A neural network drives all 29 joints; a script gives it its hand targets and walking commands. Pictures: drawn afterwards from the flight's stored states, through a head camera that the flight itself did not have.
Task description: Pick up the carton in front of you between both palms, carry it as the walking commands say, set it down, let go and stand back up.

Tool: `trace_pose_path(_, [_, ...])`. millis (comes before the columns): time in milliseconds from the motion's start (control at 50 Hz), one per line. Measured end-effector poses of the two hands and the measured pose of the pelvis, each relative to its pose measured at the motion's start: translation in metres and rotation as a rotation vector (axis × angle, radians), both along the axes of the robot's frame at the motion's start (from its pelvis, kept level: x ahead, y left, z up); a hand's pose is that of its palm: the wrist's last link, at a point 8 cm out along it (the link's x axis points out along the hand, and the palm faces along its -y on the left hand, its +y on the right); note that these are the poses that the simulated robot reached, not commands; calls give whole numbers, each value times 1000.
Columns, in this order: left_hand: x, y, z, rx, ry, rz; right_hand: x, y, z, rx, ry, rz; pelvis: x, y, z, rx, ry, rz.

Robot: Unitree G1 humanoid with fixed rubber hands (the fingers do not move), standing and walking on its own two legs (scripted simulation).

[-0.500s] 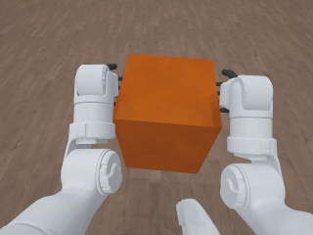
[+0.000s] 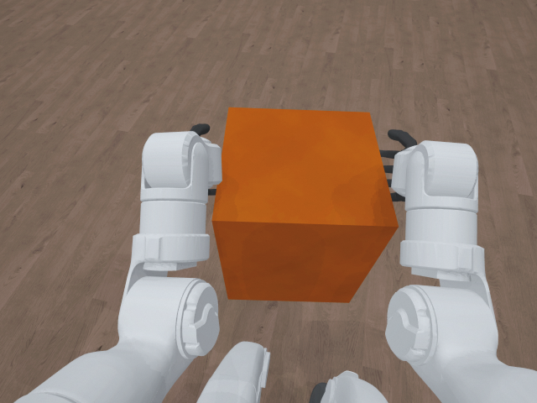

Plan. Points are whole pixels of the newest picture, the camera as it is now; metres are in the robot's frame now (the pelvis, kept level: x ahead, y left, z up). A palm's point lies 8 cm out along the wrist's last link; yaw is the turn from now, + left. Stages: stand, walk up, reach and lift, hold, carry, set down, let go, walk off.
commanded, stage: carry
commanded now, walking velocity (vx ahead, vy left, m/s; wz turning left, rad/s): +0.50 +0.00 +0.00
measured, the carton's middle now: (293, 212) +0.38 +0.04 +0.03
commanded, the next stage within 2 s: none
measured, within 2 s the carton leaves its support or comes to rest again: neither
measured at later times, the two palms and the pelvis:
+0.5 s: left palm (233, 26) +0.60 +0.16 +0.21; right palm (419, 40) +0.58 -0.12 +0.21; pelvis +0.22 +0.03 +0.04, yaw -1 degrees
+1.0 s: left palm (289, 27) +0.79 +0.09 +0.12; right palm (426, 37) +0.79 -0.19 +0.11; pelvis +0.46 -0.05 +0.05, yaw +2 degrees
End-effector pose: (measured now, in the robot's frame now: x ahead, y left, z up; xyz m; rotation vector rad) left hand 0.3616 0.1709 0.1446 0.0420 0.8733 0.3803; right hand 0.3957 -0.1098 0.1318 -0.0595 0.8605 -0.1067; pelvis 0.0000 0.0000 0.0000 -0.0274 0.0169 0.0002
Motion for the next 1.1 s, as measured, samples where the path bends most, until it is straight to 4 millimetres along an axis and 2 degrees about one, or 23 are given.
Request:
trace_pose_path(140, [74, 0, 53, -15, -131, -12, 65, -1, 52, 10, -129, -37, 56, 0, 25, 5, 43, 15])
trace_pose_path(200, [105, -1, 70, -8, -158, -46, 92, -3, 74, 4, -157, -58, 88, 7, 30, 2, 53, 9])
trace_pose_path(260, [137, 1, 78, -8, -156, -86, 118, -1, 89, -21, -158, -73, 126, 18, 29, -1, 57, 8])
trace_pose_path(320, [167, 4, 76, -6, -135, -136, 141, 2, 92, -60, -140, -81, 159, 28, 24, 17, 48, -4])
trace_pose_path(460, [225, -5, 62, -29, -33, -208, 173, -7, 77, -91, -36, -149, 211, 34, 40, 6, 39, -15])
trace_pose_path(540, [262, -13, 73, -43, -64, -208, 206, -15, 89, -87, -65, -166, 239, 28, 45, 14, 39, -22])
trace_pose_path(620, [303, -24, 84, -44, -96, -203, 248, -26, 99, -87, -97, -162, 277, 14, 46, 25, 47, -24])
trace_pose_path(700, [343, -41, 73, -37, -60, -198, 291, -43, 88, -83, -61, -152, 325, -6, 42, 34, 49, -25])
trace_pose_path(760, [371, -55, 55, -12, -38, -187, 326, -57, 67, -75, -42, -121, 365, -25, 28, 43, 35, -4])
trace_pose_path(800, [383, -65, 38, 12, -19, -172, 347, -67, 46, -61, -24, -95, 382, -34, 26, 27, 33, 6])
trace_pose_path(860, [391, -75, 9, 16, 57, -137, 364, -78, 15, -43, 53, -70, 403, -43, 36, 36, 27, 25])
trace_pose_path(920, [401, -80, -12, -7, 107, -107, 376, -82, -6, -33, 106, -81, 424, -49, 45, 43, 31, 29])
trace_pose_path(1000, [426, -81, -23, -24, 93, -81, 398, -84, -19, -23, 95, -93, 455, -53, 52, 38, 41, 29])
trace_pose_path(1100, [465, -78, -25, -47, 26, -61, 436, -80, -20, -8, 32, -119, 506, -48, 55, 35, 52, 14])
